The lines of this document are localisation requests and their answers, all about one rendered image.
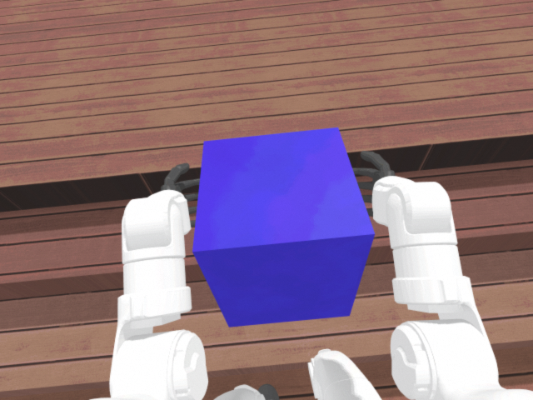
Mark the right robot forearm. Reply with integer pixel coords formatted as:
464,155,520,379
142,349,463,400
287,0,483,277
372,176,499,377

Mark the robot left shin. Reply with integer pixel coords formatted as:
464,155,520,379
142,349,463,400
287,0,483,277
234,384,258,392

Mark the left robot hand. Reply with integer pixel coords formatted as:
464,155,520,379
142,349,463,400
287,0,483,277
161,163,200,228

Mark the right robot upper arm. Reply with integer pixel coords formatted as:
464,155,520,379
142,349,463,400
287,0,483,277
391,319,533,400

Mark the left robot upper arm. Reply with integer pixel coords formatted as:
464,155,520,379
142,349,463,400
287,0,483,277
90,330,208,400

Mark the left robot forearm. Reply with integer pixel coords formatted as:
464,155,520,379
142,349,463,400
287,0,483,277
110,190,192,395

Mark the right robot thigh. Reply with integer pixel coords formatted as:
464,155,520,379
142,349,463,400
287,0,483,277
308,351,381,400

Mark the right robot hand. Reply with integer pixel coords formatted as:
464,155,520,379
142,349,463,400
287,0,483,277
352,151,395,217

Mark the carton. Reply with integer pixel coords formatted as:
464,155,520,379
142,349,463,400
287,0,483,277
192,127,375,327

